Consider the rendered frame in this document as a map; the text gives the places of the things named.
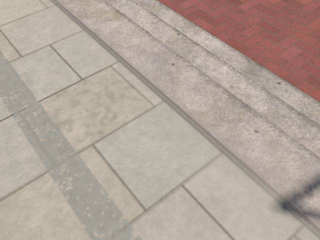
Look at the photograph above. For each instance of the stairs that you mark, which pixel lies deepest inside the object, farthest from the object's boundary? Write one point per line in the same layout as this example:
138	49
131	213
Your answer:
290	109

